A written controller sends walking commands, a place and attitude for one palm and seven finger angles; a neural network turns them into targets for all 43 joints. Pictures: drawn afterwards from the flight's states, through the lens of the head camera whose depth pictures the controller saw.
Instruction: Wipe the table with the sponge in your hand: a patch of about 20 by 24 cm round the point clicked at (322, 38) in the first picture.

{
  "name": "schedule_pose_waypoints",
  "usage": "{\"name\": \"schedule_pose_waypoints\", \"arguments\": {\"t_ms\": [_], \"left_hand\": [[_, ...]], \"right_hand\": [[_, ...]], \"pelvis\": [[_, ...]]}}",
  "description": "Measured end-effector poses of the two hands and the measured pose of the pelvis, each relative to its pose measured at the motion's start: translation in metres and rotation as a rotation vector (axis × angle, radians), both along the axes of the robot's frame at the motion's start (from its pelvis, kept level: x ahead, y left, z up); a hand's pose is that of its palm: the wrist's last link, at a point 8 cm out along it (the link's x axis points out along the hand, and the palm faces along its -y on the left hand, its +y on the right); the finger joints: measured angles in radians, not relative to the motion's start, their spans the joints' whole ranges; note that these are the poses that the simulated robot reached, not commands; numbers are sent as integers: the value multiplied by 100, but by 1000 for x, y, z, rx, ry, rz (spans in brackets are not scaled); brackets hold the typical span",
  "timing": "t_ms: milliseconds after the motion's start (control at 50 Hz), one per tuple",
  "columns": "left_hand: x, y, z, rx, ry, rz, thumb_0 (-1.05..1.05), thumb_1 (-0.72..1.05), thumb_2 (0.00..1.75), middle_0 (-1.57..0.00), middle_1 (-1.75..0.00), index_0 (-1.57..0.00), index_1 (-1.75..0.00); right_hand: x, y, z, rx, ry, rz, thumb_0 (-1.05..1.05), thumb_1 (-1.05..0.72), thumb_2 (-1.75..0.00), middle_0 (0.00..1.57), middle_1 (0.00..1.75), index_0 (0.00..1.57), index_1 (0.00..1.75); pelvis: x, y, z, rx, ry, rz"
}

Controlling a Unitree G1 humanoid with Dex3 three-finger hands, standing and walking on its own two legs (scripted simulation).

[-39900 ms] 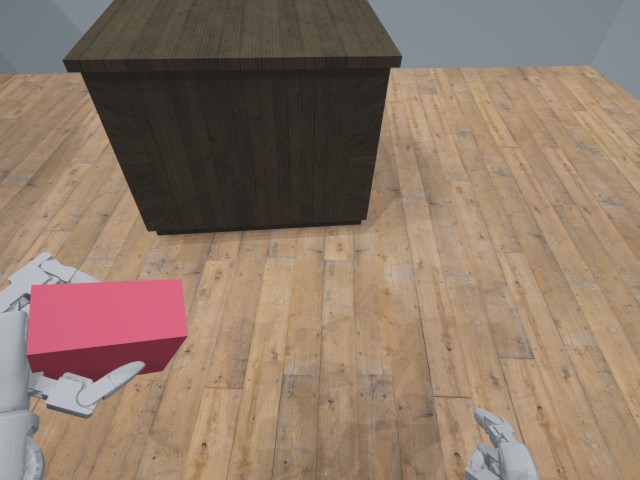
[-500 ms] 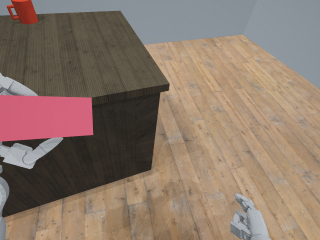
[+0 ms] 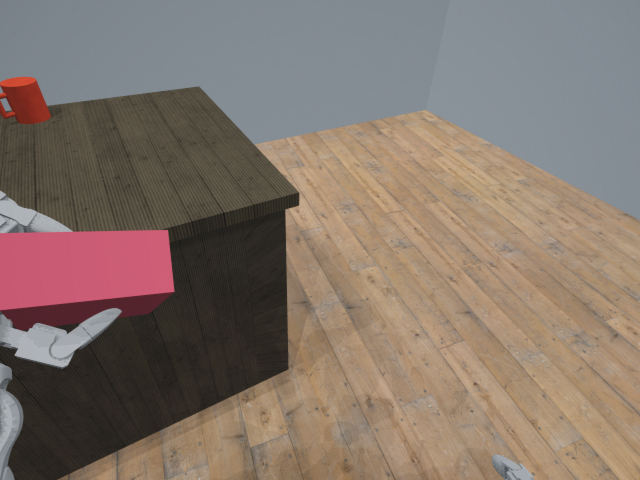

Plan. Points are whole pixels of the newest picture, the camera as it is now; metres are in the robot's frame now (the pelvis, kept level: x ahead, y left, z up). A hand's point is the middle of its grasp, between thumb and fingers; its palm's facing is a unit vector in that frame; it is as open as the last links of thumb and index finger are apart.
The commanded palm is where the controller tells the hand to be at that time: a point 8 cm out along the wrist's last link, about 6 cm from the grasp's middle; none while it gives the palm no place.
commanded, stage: stop stepping back and stand still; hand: left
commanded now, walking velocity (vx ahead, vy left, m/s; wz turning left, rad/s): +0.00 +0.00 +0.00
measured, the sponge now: (113, 280) +0.24 +0.21 +0.21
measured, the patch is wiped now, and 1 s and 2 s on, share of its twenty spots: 1.00 1.00 1.00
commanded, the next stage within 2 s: stand and wait in 0.14 s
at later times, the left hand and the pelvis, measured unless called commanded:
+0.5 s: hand (61, 277) +0.23 +0.25 +0.23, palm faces +0.46 -0.84 -0.30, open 9.9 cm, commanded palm +0.18 +0.28 +0.25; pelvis +0.02 +0.00 +0.01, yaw +0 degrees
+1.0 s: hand (29, 287) +0.22 +0.27 +0.23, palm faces +0.46 -0.83 -0.31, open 9.9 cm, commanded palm +0.16 +0.30 +0.25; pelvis +0.00 +0.02 +0.01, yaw +0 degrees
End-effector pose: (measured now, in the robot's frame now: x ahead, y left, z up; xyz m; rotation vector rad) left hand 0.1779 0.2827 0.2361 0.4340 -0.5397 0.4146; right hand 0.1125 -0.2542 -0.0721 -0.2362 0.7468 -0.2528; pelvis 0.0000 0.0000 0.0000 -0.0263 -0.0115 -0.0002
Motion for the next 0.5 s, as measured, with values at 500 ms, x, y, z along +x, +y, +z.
{"name": "schedule_pose_waypoints", "arguments": {"t_ms": [500], "left_hand": [[12,2,-5,-15,58,-3,-1,-50,105,-75,-133,-76,-136]], "right_hand": [[89,32,33,32,-143,142,1,-90,-90,20,30,21,30]], "pelvis": [[17,3,8,-7,9,-1]]}}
